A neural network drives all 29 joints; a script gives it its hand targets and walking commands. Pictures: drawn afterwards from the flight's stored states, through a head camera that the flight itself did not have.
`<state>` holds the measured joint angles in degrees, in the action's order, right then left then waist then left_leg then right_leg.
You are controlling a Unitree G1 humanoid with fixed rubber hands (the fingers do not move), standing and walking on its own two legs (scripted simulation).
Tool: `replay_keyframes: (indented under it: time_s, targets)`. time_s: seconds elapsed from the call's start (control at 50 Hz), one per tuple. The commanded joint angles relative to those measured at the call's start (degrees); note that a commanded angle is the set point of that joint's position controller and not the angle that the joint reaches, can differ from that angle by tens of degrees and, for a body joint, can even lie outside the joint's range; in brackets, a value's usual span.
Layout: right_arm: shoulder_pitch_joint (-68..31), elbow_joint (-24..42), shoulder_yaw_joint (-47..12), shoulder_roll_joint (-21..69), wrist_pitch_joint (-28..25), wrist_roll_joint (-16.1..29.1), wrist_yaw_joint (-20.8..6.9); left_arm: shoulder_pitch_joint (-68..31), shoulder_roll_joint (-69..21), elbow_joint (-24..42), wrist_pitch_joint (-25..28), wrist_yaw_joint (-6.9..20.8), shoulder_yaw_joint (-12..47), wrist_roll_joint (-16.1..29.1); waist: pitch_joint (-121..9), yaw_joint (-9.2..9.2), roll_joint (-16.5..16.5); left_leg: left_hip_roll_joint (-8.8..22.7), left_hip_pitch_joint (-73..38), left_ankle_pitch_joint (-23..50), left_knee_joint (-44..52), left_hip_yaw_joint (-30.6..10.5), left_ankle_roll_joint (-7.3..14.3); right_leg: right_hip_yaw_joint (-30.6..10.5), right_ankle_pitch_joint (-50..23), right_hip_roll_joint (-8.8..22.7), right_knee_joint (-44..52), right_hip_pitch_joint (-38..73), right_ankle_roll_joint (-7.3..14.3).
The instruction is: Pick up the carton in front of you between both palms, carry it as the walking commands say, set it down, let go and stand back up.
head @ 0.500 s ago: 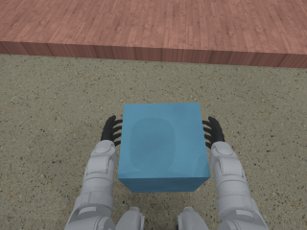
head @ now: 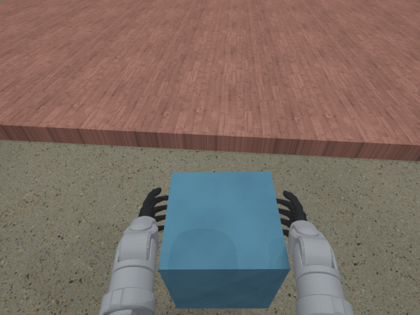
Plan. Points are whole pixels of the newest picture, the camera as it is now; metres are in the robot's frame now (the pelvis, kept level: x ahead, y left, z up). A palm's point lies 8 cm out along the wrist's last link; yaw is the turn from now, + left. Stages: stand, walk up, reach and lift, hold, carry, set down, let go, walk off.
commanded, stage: reach and lift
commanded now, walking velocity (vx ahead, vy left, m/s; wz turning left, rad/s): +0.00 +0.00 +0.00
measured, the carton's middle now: (221, 242) +0.30 +0.00 -0.05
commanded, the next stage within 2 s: hold in 0.90 s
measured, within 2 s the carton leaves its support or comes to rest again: neither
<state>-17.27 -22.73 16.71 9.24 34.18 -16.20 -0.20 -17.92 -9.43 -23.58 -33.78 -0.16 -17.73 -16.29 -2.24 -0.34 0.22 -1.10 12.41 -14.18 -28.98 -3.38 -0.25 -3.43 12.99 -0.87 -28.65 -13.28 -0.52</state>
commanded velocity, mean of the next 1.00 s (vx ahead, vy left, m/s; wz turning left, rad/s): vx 0.00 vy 0.00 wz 0.00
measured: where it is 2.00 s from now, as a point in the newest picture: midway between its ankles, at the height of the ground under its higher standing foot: outside the picture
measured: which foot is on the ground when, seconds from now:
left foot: down 0.00-1.00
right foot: down 0.00-1.00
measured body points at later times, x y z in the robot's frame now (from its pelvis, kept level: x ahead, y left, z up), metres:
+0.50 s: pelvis +0.00 +0.00 +0.01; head -0.01 +0.00 +0.45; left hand +0.31 +0.15 +0.03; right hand +0.31 -0.15 +0.03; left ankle +0.02 +0.12 -0.74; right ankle +0.03 -0.13 -0.74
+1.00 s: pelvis +0.01 +0.00 +0.01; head -0.02 +0.00 +0.46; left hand +0.31 +0.15 +0.04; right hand +0.31 -0.15 +0.04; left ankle +0.02 +0.12 -0.74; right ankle +0.03 -0.13 -0.74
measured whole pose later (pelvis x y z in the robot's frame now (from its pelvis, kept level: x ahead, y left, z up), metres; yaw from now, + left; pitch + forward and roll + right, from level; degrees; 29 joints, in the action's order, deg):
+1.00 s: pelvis +0.01 +0.00 +0.01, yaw +0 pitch -6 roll +0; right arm -13.2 -12.0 11.1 8.3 41.2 -14.7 -0.1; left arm -13.7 -8.4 -12.8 -40.7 -0.1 -12.0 -14.7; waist 1.4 -0.3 0.3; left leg -0.9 3.4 -11.6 -21.2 -3.7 -0.3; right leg -3.4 10.5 -0.7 -20.9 -4.2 -0.5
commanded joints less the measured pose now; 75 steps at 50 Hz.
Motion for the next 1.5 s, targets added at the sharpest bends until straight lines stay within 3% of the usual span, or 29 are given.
replay_keyframes:
  time_s: [0.0, 0.18, 0.6, 0.88, 0.98, 1.14, 1.34, 1.48]
  targets:
    - [-31.39, -2.00, -29.21, 54.30, -0.59, 11.00, -14.55, -30.03, -55.25, -2.78, 0.28, 14.68, 29.26, 10.65, -7.59, 0.23, 0.38, -3.60, -0.20, -0.15, 6.68, -0.71, 1.07, -0.43, -0.31, -3.98, 5.11, 5.00, 1.32]
    - [-36.45, 0.23, -30.83, 55.83, -0.98, 11.76, -14.98, -35.41, -56.65, -0.57, 0.78, 15.13, 30.94, 11.67, -12.92, 0.01, -0.04, -3.64, -2.75, 1.42, 6.48, -0.40, 0.95, -0.14, -1.81, -4.08, 4.89, 7.95, 0.94]
    - [-25.41, 7.91, -33.69, 53.91, 1.71, 13.67, -13.49, -24.59, -53.42, 7.24, -1.87, 14.33, 33.77, 13.34, -13.30, 0.23, -0.28, -4.43, -9.07, 15.29, 8.89, -0.85, 0.21, -0.95, -15.85, -4.48, 7.97, 13.91, 0.06]
    - [-25.02, 11.36, -35.00, 52.83, 3.51, 14.58, -13.25, -24.01, -52.95, 10.77, -3.78, 13.97, 35.49, 14.54, -11.89, 0.07, 0.00, -4.36, -9.95, 14.72, 9.62, -1.18, 0.04, -0.90, -14.56, -4.63, 8.59, 14.08, 0.12]
    - [-22.87, 16.91, -38.80, 52.41, 5.69, 16.82, -12.80, -21.65, -52.78, 16.27, -5.95, 13.33, 39.27, 16.89, -14.33, 0.13, 0.03, -4.20, -12.49, 19.35, 10.33, -1.64, -0.21, -1.21, -18.80, -4.62, 9.29, 16.57, -0.04]
    - [-24.91, 14.18, -35.05, 49.90, 7.75, 14.96, -13.04, -23.63, -50.52, 13.68, -8.19, 13.38, 35.42, 14.78, -5.73, 0.07, 0.20, -3.69, -8.85, 6.41, 11.97, -0.87, 0.28, -0.46, -6.02, -4.25, 10.62, 12.89, 0.66]
    - [-30.48, 11.92, -35.24, 52.07, 7.08, 15.07, -13.57, -29.28, -52.19, 11.26, -7.36, 14.12, 35.46, 14.88, -8.39, 0.25, -0.13, -3.54, -8.01, 2.95, 10.96, -0.53, 0.61, -0.30, -3.04, -3.86, 9.58, 12.63, 0.56]
    - [-29.78, 11.08, -34.67, 52.31, 7.24, 14.64, -13.39, -28.95, -51.82, 10.58, -7.43, 14.24, 34.78, 14.37, -8.49, 0.24, -0.35, -3.65, -8.38, 4.68, 11.04, -0.37, 0.58, -0.36, -4.99, -3.80, 9.81, 13.36, 0.34]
